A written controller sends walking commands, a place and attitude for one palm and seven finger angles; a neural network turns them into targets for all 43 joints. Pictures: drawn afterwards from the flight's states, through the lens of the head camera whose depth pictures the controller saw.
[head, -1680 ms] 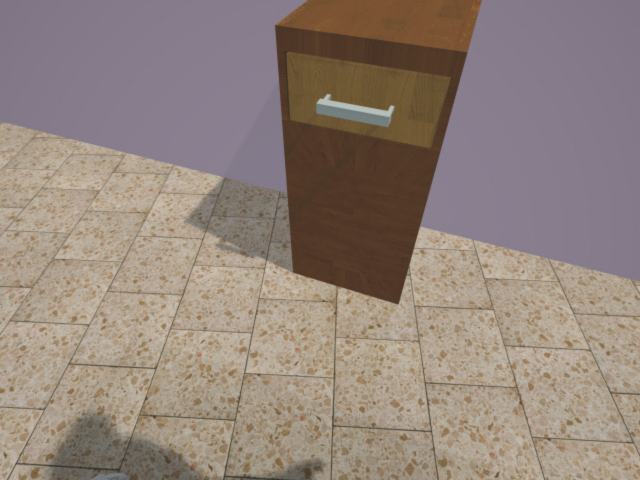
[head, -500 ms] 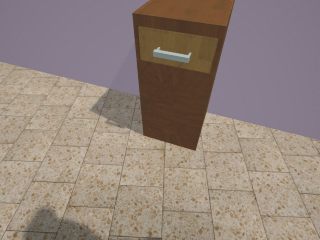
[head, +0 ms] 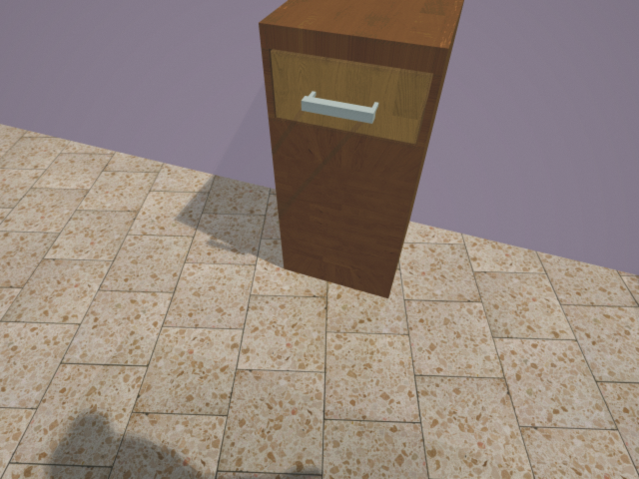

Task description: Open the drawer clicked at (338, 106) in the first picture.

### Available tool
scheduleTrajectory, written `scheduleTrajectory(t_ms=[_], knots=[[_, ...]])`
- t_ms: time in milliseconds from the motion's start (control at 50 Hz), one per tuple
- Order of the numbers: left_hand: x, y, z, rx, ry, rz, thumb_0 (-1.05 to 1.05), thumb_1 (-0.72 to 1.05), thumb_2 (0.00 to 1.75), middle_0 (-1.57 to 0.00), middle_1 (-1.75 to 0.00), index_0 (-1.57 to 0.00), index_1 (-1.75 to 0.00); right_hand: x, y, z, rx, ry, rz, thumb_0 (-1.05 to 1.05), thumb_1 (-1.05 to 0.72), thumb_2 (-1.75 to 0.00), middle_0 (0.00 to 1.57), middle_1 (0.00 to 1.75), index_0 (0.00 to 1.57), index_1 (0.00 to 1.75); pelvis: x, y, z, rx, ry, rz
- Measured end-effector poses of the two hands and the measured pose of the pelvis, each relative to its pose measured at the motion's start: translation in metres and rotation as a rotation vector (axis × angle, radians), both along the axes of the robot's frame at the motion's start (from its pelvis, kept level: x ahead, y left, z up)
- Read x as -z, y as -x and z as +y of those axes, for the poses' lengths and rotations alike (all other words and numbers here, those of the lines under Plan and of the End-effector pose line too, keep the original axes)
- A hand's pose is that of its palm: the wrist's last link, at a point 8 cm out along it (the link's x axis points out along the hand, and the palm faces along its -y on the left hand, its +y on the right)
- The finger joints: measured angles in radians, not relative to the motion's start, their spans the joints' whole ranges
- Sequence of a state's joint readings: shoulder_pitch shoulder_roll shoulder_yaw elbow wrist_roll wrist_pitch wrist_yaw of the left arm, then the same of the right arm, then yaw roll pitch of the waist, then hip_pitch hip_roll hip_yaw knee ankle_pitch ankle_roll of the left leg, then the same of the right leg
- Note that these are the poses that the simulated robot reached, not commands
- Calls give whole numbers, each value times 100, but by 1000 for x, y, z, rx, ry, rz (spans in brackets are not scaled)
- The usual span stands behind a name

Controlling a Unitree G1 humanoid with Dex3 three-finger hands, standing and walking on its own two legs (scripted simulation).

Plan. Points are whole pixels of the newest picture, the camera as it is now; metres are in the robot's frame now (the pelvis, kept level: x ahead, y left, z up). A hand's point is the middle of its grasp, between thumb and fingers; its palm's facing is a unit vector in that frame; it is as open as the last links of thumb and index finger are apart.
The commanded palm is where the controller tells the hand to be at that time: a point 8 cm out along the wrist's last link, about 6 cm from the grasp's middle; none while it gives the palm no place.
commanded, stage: turn to face it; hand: left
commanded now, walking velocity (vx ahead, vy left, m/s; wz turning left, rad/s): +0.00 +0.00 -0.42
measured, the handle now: (340, 104) +0.93 +0.02 +0.01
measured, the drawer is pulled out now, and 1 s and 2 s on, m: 0.00 0.00 0.00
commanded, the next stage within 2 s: take the last steps up to it in 0.46 s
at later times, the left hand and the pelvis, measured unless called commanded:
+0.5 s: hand out of the picture +0.06 +0.20 -0.19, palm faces -0.14 -0.97 -0.20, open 7.3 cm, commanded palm none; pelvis -0.02 +0.02 -0.01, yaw -10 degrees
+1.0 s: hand out of the picture +0.00 +0.19 -0.18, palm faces -0.15 -0.98 -0.14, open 7.3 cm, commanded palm none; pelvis +0.04 +0.02 -0.01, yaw -13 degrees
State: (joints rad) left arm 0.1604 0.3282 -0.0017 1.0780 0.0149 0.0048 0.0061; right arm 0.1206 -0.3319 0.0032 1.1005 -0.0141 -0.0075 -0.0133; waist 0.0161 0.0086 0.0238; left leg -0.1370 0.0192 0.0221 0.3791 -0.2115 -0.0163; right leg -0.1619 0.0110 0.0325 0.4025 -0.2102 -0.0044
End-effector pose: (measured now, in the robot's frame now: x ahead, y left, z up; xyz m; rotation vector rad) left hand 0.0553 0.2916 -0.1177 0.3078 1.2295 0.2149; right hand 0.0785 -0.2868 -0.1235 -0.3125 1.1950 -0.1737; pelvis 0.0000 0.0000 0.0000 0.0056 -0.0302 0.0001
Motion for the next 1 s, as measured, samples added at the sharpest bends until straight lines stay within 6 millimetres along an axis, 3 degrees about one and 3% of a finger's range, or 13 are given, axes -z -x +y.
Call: scheduleTrajectory(t_ms=[120, 320, 460, 580, 740, 800, 860, 1000], knots=[[12, 2, -17, 29, 31, 35, 0, 91, 90, -20, -30, -20, -30, 10, 15, 13, 61, -34, -14, 0, -90, -90, 20, 30, 20, 29, 6, 4, 0, 50, -5, 8], [31, 3, -53, 84, 116, 45, 0, 91, 90, -20, -30, -21, -30, 32, 73, 35, 174, -94, 71, 0, -90, -90, 20, 30, 20, 29, 17, 16, 2, 90, 1, 29], [40, -2, -46, 109, 155, 50, 0, 91, 90, -20, -30, -21, -30, 23, 111, 58, 253, -73, 90, 0, -90, -90, 20, 30, 20, 29, 16, 22, 21, 144, -4, 30], [31, -17, -40, 154, 138, 46, 0, 91, 90, -20, -30, -21, -30, 19, 137, 73, 312, -89, 100, 0, -90, -90, 20, 30, 20, 29, 9, 25, 23, 203, 9, 27], [29, -23, -61, 207, 119, -1, 0, 91, 90, -19, -30, -20, -30, 41, 167, 74, 368, -163, 144, 0, -90, -90, 20, 30, 20, 29, 17, 22, 8, 238, 15, 18], [26, -8, -66, 178, 134, 15, 0, 91, 90, -19, -30, -20, -30, 38, 164, 72, 364, -177, 175, 0, -90, -90, 20, 30, 20, 29, 12, 14, 7, 239, 19, 17], [26, 13, -67, 154, 149, 84, 0, 91, 90, -19, -30, -20, -30, 30, 147, 69, 363, -172, 150, 1, -90, -90, 20, 30, 19, 29, 6, 2, 8, 242, 15, 20], [37, 45, -52, 82, 192, 259, 0, 91, 90, -20, -30, -21, -30, 16, 77, 71, 325, -132, 72, 1, -91, -90, 20, 30, 19, 29, 7, -36, 24, 235, 25, 26]])
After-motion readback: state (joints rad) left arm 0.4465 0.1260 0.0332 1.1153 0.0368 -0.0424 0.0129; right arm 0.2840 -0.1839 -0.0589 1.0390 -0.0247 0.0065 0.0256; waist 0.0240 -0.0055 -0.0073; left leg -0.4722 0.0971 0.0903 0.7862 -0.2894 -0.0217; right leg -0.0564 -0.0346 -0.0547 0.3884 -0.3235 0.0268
